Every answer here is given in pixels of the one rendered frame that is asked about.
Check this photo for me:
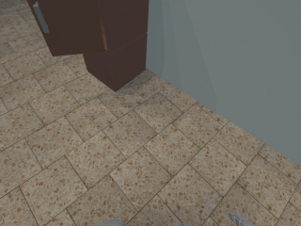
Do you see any handle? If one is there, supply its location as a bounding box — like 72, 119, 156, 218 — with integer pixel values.
33, 2, 49, 33

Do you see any right robot hand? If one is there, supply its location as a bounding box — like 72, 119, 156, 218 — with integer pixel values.
229, 212, 254, 226

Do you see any cupboard door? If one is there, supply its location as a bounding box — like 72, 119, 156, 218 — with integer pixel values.
26, 0, 105, 57

